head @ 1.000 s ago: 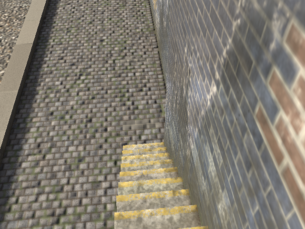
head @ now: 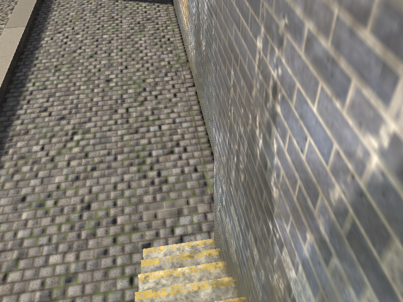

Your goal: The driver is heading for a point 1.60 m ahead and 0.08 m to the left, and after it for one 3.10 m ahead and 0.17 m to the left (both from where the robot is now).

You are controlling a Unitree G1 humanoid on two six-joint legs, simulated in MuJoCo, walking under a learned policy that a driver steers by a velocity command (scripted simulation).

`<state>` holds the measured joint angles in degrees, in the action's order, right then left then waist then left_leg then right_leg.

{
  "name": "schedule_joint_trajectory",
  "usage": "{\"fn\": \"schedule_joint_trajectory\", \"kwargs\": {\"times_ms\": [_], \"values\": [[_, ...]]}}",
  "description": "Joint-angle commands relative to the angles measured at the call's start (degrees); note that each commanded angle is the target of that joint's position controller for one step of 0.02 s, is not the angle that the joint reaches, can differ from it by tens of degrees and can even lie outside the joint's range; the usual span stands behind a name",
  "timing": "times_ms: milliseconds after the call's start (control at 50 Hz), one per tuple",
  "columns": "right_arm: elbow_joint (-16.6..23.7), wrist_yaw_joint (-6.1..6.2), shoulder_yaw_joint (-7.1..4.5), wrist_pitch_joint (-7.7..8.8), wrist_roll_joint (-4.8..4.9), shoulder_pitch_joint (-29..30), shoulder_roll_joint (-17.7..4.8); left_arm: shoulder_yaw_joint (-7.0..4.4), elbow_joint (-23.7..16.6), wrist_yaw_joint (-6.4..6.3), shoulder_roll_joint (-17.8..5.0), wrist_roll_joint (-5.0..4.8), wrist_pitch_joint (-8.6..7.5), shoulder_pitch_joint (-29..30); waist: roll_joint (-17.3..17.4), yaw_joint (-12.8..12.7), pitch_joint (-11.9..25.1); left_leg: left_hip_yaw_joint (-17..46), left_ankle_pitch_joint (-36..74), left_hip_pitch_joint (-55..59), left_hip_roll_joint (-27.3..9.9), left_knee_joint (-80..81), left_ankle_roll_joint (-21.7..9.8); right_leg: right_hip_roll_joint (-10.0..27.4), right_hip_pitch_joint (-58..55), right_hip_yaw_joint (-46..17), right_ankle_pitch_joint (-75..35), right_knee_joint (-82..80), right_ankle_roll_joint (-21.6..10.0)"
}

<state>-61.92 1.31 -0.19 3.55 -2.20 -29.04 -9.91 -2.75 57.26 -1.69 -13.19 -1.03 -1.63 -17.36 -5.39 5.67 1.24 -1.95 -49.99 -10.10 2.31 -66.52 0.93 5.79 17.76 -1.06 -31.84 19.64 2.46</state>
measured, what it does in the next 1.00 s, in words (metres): goes down: right foot 0.20 m lower, then left foot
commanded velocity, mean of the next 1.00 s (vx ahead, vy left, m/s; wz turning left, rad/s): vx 0.04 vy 0.00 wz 0.00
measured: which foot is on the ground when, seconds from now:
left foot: down 0.00-0.02, up 0.04-0.44, down 0.46-1.00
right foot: up 0.00-0.00, down 0.02-1.00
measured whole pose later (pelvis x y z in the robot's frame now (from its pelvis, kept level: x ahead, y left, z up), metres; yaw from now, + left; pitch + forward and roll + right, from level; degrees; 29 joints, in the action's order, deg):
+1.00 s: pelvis +0.10 +0.06 -0.09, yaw +5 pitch -1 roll +0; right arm -49.6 -1.5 1.9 -1.5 -2.0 -16.2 -9.7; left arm -0.5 60.9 -1.8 -13.6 -1.2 2.5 -20.3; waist -1.3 -0.2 0.9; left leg 5.7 -14.3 -12.6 2.4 -27.9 0.1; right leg 6.6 7.8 6.0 17.0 26.4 4.1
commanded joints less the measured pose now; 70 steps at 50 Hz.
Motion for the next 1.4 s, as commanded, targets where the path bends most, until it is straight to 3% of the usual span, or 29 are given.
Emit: {"fn": "schedule_joint_trajectory", "kwargs": {"times_ms": [20, 40, 60, 80, 100, 120, 140, 160, 180, 200, 220, 280, 300, 320, 340, 400, 420, 440, 460, 480, 520, 560, 600, 740, 1080, 1240, 1280, 1360, 1400], "values": [[0.7, -0.74, -2.39, -2.11, -0.20, 9.0, -8.8, -3.62, 8.4, -0.34, -11.7, 2.19, 0.49, -33.3, 9.0, -16.4, -3.0, 5.3, 34.3, -18.7, -0.6, -22.9, -5.4, 2.8, -27.8, 3.1, -5.8, -3.1, 0.4], [0.3, 0.04, -2.48, -4.57, 1.66, 2.4, -4.1, -2.24, 4.6, 0.19, -12.2, 3.08, -0.72, -24.1, -3.3, -10.5, -5.5, 3.6, -0.5, -22.6, 7.4, -41.9, -4.4, 11.9, -24.8, -5.3, -23.2, -5.3, -0.2], [0.4, 0.64, -1.61, -6.28, 1.23, -10.5, 0.7, -1.04, 5.2, 0.54, -11.2, 1.25, -1.66, -21.8, -12.5, 0.7, -4.4, 1.9, -8.6, -35.9, 5.3, -46.9, -3.9, 15.3, -31.7, -4.2, -47.4, 18.0, 0.4], [0.5, 1.24, -1.19, -7.31, -1.08, -7.9, -1.6, -0.46, 4.7, 0.99, -8.0, -2.05, -2.53, -21.5, -8.1, -2.0, -2.7, 5.6, 0.6, -38.4, 3.8, -42.6, -4.4, 16.3, -28.1, -8.0, -31.5, 16.0, -1.4], [-0.1, 0.63, -1.09, -8.74, -2.92, -7.0, -2.4, 0.35, 4.5, 0.28, -8.0, -3.21, -2.14, -19.9, -4.5, -0.3, -4.4, 10.3, 8.7, -36.2, 2.7, -42.3, -3.2, 19.1, -18.9, -13.9, -20.2, 12.8, -2.3], [0.6, -0.02, -1.33, -9.99, -2.23, -2.9, -3.0, 1.71, 2.6, -0.52, -5.9, -2.70, -2.01, -17.0, -2.2, -0.3, -5.3, 9.5, 11.6, -34.9, 2.5, -39.6, -2.9, 18.6, -12.4, -16.1, -5.4, 6.9, -0.1], [0.4, -0.26, -1.44, -10.44, -1.11, -2.4, -2.7, 3.20, 4.2, -1.07, -5.7, -2.50, -2.58, -20.9, -7.5, -0.8, -6.9, 11.4, 11.7, -36.2, 2.3, -39.6, -2.7, 20.8, -10.7, -16.2, -25.7, 12.1, -1.8], [3.6, 0.28, -0.76, -11.11, -2.49, 2.2, -2.7, 2.87, 4.2, -2.77, -5.7, -2.39, -2.88, -19.1, -8.5, -1.5, -4.3, 18.5, 29.4, -36.3, -0.4, -27.3, -1.8, 21.0, -5.6, -18.5, -5.4, 12.5, -7.1], [5.1, 0.64, -1.00, -11.52, -1.49, 7.0, -4.3, 4.02, 3.6, -3.20, -3.9, -1.19, -2.74, -17.1, -8.2, -2.2, -6.1, 15.8, 30.7, -35.1, 0.0, -25.6, -0.9, 18.3, 0.3, -15.7, -1.6, 11.9, -7.0], [5.8, 0.52, -1.34, -11.49, -0.30, 9.5, -5.2, 4.60, 3.0, -3.32, -3.6, -0.33, -2.71, -15.7, -10.1, -2.9, -5.0, 13.2, 29.2, -35.1, 1.7, -26.4, -0.1, 15.6, 0.2, -13.4, 0.3, 12.0, -5.4], [5.1, 0.01, -0.99, -12.64, 0.09, 9.5, -4.5, 6.00, 2.0, -3.17, -0.1, -1.39, -2.14, -16.0, -1.6, -1.6, -6.8, 17.3, 41.0, -32.3, 2.0, -13.7, 0.8, 12.1, 5.7, -10.3, 13.9, 9.7, -2.5], [6.0, -1.14, -0.24, -13.43, 1.35, 12.0, -2.1, 6.61, 0.8, -2.89, -2.6, -0.93, -2.71, -15.0, -6.2, -2.1, -6.6, 13.6, 44.7, -22.8, 4.4, -2.3, 1.6, 9.5, 5.7, -7.4, 27.8, 5.5, 2.6], [6.4, -0.79, -0.01, -13.39, 1.49, 14.6, -2.2, 7.59, -0.1, -3.12, -1.1, -1.66, -2.94, -11.4, -13.2, -1.7, -5.8, 10.9, 48.7, -16.8, 4.4, -6.2, 2.0, 9.0, 11.1, -6.9, 38.0, 0.5, 0.7], [7.1, -0.88, -0.15, -13.18, 1.06, 15.9, -3.4, 7.74, -0.9, -3.08, -1.0, -1.83, -3.20, -9.6, -13.5, -1.6, -7.7, 10.7, 49.1, -14.7, 3.8, -6.0, 1.9, 9.3, 14.5, -7.1, 45.9, -2.7, -0.6], [6.5, -1.43, 0.44, -12.30, -0.87, 15.0, -2.8, 8.01, 1.4, -2.44, 0.8, -2.51, -3.52, -8.4, -13.0, -0.8, -8.8, 9.8, 51.1, -13.4, 1.2, -4.2, 2.1, 8.9, 14.9, -5.4, 44.5, -1.3, -2.9], [3.9, -1.71, 1.00, -9.57, -2.21, 10.6, -2.2, 6.98, 2.5, -2.51, -2.0, -1.55, -3.39, -10.1, -3.4, -1.0, -6.3, 7.2, 46.7, -7.4, -0.7, 3.9, 1.8, 9.4, 9.8, -3.0, 25.0, 7.2, -6.3], [5.5, -2.17, 1.66, -8.54, -0.33, 10.1, -1.3, 6.19, 3.1, -2.25, -3.2, -0.25, -1.06, -9.7, -3.2, -1.6, -10.0, 8.0, 30.5, -11.3, -3.1, 30.9, 0.6, 7.7, 1.1, -0.9, 22.1, 6.5, -6.1], [6.0, -2.26, 1.77, -7.15, 0.70, 11.6, -2.3, 4.59, 3.3, -2.61, -6.7, 0.71, 0.42, -13.1, -3.4, -6.1, -9.3, 6.7, 28.9, -8.1, -2.0, 37.4, 0.5, 8.4, -2.3, -3.1, 20.1, 6.6, -6.2], [6.7, -2.89, 1.94, -6.28, 1.47, 12.0, -2.4, 3.99, 4.7, -2.84, -6.9, 0.63, 2.36, -16.2, -4.0, -7.0, -8.6, 6.7, 30.7, -6.0, -3.0, 42.4, 0.3, 8.1, -4.1, -5.3, 20.9, 6.8, -6.0], [5.8, -2.94, 2.47, -5.46, 0.74, 10.5, -1.1, 3.93, 5.2, -2.57, -4.5, -0.53, 2.28, -17.1, -0.5, -7.1, -7.3, 9.4, 44.7, 1.4, -4.8, 38.2, 0.4, 5.7, 0.0, -2.1, 20.1, 9.0, -4.5], [7.2, -1.81, 2.10, -4.68, 1.54, 12.2, -3.7, 3.30, 5.7, -2.11, -1.8, -2.09, 1.81, -19.6, 6.3, -9.5, -5.2, 12.4, 69.7, 2.4, -9.1, 35.5, -1.1, 2.7, 0.4, 1.8, 24.9, 7.0, -2.2], [6.5, -2.23, 2.08, -4.44, 0.88, 8.4, -3.6, 2.69, 4.9, -1.99, -3.1, -1.38, 2.77, -12.1, 8.5, -5.5, -4.3, 14.0, 63.0, -1.4, -9.0, 41.1, -1.8, 0.7, -4.4, 3.5, 43.4, 5.6, -1.5], [6.9, -2.04, 1.82, -4.57, 0.41, 8.7, -4.6, 2.40, 3.8, -1.24, -2.6, -0.89, 3.67, -9.2, 10.7, -6.3, -3.5, 13.2, 57.6, -0.8, -8.1, 41.9, -2.4, 1.1, -5.4, 3.5, 45.6, 4.4, -1.9], [11.7, -2.33, 1.55, -4.03, 0.26, 10.3, -4.6, 1.53, 3.9, -0.57, -5.0, -0.11, 3.88, -8.7, 7.4, -6.3, -0.9, 14.7, 48.2, -1.2, -7.4, 44.0, -3.8, 2.3, -8.2, 3.8, 47.5, 3.2, -1.5], [16.4, -2.99, 0.91, -4.72, 0.00, 13.2, -4.8, 1.49, 2.5, -0.06, -5.4, -0.24, 3.47, -7.1, 7.5, -6.2, -4.8, 14.6, 46.8, -2.4, -6.0, 43.9, -3.6, 3.8, -5.6, 5.1, 46.4, 1.9, -0.4], [15.3, -2.84, -0.95, -6.10, -0.19, 11.1, -7.1, -0.01, 0.4, 0.47, -6.4, 0.23, 2.75, -7.9, 6.8, -7.1, -8.8, 11.5, 13.0, -8.8, -0.8, 42.2, -5.6, -0.5, -0.7, 7.7, 65.6, 7.2, -4.9], [16.1, -2.79, -0.88, -5.93, 0.11, 12.0, -6.4, 0.18, -0.6, 0.15, -5.2, 0.24, 2.36, -7.0, 7.1, -7.1, -9.2, 10.8, 15.5, -9.0, 0.0, 39.6, -5.7, -0.4, -0.3, 7.0, 62.3, 9.1, -5.6], [16.2, -2.81, -1.07, -4.51, -0.56, 10.4, -7.1, -0.75, -1.2, 0.11, -7.7, 0.01, 1.47, -8.2, 4.2, -6.9, -8.1, 12.3, 21.7, -7.9, -0.2, 34.6, -6.5, -0.1, -0.2, 5.9, 57.7, 12.9, -7.3], [14.9, -2.20, -1.48, -3.38, -0.72, 8.0, -8.2, -0.96, -1.0, 0.10, -7.1, 0.47, 0.50, -8.8, 7.0, -7.2, -4.3, 12.3, 31.9, -4.8, -0.3, 31.8, -6.8, -0.4, -1.9, 6.2, 54.3, 17.4, -6.9]]}}
Keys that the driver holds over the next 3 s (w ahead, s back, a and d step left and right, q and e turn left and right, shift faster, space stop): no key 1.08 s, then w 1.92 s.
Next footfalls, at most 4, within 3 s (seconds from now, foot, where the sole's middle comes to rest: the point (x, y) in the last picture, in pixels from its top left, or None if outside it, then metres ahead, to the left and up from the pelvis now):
0.02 right None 0.11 -0.10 -0.86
0.46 left None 0.14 0.19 -0.86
1.88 left None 0.34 0.10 -1.07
2.28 right None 0.59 -0.17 -1.27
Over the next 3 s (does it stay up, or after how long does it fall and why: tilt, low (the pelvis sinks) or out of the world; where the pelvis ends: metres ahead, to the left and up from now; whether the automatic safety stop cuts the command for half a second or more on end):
stays up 0.45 0.12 -0.41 its command is cut before an obstacle after 2.3 s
